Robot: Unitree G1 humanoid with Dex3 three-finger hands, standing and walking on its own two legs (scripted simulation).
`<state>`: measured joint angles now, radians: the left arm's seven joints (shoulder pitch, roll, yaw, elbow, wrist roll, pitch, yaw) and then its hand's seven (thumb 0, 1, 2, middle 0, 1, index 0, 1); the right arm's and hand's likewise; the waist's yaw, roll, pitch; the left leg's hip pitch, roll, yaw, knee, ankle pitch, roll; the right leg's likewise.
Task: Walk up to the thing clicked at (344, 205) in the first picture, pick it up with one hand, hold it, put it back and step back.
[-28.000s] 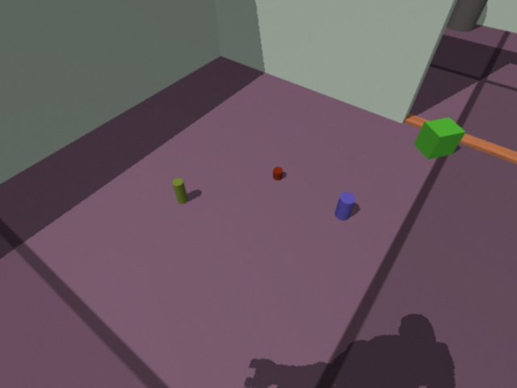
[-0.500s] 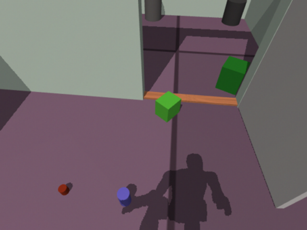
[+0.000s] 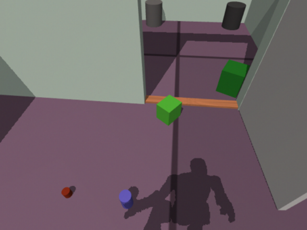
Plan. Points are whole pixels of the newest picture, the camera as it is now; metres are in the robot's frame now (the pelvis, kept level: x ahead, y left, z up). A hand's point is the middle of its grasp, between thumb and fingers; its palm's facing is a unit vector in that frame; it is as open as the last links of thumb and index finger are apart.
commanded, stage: stand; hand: left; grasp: from the side
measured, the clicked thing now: (126, 199) +0.42 +0.20 -0.71
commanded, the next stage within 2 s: step back in 1.18 s
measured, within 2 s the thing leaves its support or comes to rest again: neither
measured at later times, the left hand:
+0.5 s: hand out of the picture +0.08 +0.24 -0.16, palm faces -0.03 -0.94 -0.34, open 7.4 cm
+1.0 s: hand out of the picture +0.09 +0.25 -0.16, palm faces -0.02 -0.94 -0.34, open 7.4 cm
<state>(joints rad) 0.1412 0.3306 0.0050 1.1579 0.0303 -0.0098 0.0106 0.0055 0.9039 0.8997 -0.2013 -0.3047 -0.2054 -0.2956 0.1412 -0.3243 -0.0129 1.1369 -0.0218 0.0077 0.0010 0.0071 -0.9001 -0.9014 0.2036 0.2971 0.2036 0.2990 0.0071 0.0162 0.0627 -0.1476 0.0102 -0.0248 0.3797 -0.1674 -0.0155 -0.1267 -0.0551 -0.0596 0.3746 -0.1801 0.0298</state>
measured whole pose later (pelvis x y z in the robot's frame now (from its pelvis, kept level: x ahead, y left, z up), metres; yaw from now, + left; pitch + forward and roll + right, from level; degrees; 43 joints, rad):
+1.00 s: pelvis +0.02 +0.00 +0.00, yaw +0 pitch -2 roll +0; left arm 0.11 0.34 0.01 1.16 0.02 -0.01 0.00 0.01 0.90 0.90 -0.20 -0.30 -0.21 -0.30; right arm 0.11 -0.34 0.00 1.15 -0.02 0.00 0.00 0.01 -0.90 -0.90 0.20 0.30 0.20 0.30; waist 0.00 0.01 0.05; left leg -0.11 0.01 -0.02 0.32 -0.17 -0.02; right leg -0.10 -0.05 -0.06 0.32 -0.18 0.03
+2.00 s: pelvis -0.12 +0.04 -0.02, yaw -1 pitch -1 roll +1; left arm 0.14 0.33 0.06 0.84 0.03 0.03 0.01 0.01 0.90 0.90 -0.20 -0.31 -0.21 -0.30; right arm 0.15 -0.40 -0.04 0.87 0.01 0.05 -0.02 0.01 -0.90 -0.90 0.20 0.30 0.20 0.30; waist 0.01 0.03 0.18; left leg -0.44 -0.11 -0.13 1.10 -0.50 0.00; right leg -0.32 -0.02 0.04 0.62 -0.28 -0.01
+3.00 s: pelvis -0.43 +0.04 -0.02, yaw -1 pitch -2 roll +0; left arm 0.12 0.40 0.08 0.80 0.01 0.07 0.02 0.01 0.90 0.90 -0.20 -0.30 -0.21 -0.30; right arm 0.18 -0.35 -0.03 0.87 -0.03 0.03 -0.01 0.01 -0.90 -0.90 0.21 0.30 0.21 0.30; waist -0.01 -0.04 0.18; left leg -0.33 0.00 -0.02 0.62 -0.25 0.02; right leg -0.49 0.10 0.14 1.20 -0.52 -0.01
